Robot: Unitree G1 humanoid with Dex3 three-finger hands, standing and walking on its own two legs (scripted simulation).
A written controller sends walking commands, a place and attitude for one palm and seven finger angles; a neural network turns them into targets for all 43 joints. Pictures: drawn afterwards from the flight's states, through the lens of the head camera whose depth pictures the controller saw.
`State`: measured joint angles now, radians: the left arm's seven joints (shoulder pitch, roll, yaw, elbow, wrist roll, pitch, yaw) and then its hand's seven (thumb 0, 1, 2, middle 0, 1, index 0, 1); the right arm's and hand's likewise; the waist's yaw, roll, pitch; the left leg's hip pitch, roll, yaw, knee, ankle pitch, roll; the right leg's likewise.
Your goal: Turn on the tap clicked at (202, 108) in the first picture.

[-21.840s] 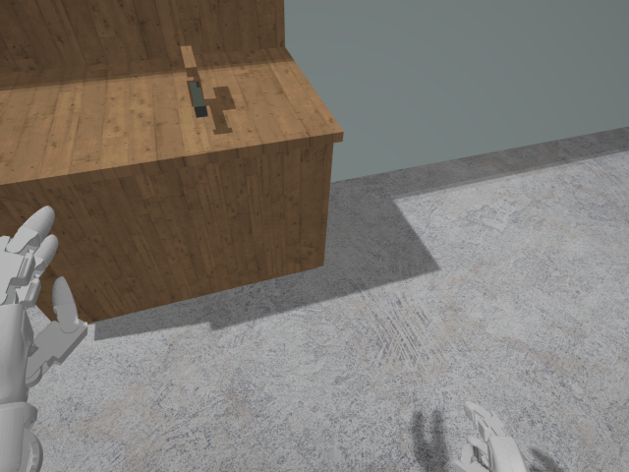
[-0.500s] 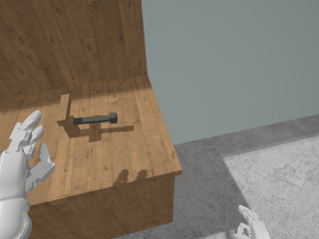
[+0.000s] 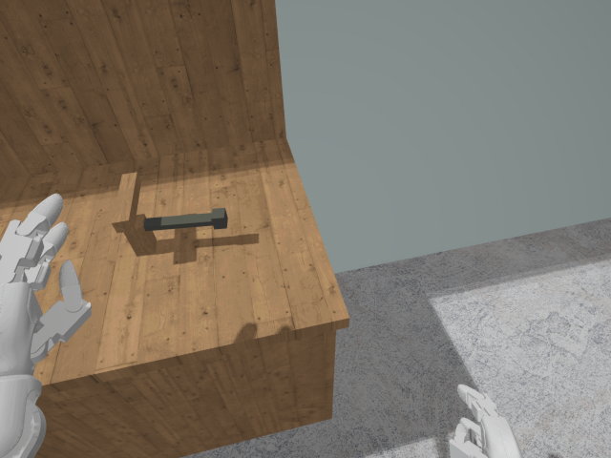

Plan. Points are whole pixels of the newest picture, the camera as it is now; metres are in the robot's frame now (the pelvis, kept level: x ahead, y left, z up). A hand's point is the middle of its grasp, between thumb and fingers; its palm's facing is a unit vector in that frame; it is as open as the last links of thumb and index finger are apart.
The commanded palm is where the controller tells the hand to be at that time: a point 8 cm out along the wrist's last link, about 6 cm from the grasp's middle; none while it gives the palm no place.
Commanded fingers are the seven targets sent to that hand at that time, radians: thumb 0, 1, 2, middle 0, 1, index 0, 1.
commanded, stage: step back with the hand held close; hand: left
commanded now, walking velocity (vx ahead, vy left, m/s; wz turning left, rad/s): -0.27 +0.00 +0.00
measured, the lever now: (219, 218) +0.51 +0.23 +0.00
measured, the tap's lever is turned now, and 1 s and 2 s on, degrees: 82 82 82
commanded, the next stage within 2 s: stop stepping back and stand still in 1.36 s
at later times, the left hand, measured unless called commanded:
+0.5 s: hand (35, 377) +0.14 +0.26 +0.15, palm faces +0.37 -0.82 -0.43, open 7.4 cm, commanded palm +0.10 +0.30 +0.18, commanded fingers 0.00 0.90 0.90 -0.20 -0.30 -0.20 -0.30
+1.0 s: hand out of the picture +0.09 +0.27 +0.15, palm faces +0.35 -0.85 -0.39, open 7.4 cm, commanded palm +0.03 +0.32 +0.18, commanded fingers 0.00 0.90 0.90 -0.20 -0.30 -0.20 -0.30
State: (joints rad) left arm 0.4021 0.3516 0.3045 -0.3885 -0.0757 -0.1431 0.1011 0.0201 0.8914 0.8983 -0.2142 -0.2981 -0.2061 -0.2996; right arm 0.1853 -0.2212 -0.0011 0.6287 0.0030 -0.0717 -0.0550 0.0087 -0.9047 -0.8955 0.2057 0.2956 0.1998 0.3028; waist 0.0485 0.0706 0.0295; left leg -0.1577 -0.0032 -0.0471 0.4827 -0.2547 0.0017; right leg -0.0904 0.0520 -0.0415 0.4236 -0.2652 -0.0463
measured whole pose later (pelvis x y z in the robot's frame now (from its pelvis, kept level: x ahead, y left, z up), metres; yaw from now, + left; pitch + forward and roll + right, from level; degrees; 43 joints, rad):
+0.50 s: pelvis -0.06 +0.02 -0.01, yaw +0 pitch +0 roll -2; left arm 0.50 0.37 0.32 -0.45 -0.05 -0.18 0.13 0.02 0.89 0.90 -0.21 -0.30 -0.21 -0.30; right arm 0.20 -0.24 -0.01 0.57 0.01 -0.02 -0.07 0.01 -0.90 -0.90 0.21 0.30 0.20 0.30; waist 0.02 0.06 0.02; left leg -0.37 -0.01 -0.04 0.54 -0.18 0.02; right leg -0.29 0.04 -0.05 0.46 -0.17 -0.02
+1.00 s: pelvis -0.12 +0.03 -0.01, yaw +2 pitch -1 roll -4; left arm 0.49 0.39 0.31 -0.53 -0.04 -0.22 0.11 0.02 0.89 0.90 -0.22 -0.30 -0.21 -0.30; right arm 0.14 -0.20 -0.02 0.60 0.00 -0.03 -0.07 0.01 -0.90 -0.90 0.21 0.30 0.20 0.30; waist 0.01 0.04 0.03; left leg -0.46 0.00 -0.06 0.57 -0.10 0.02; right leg -0.27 0.11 0.04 0.54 -0.26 -0.01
